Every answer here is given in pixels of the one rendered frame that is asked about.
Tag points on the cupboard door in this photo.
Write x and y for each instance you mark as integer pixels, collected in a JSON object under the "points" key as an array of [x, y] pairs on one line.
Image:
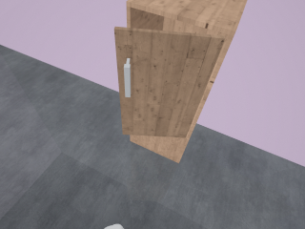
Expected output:
{"points": [[170, 71]]}

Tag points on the handle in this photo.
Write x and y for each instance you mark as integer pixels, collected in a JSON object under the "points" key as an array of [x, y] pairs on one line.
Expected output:
{"points": [[127, 78]]}

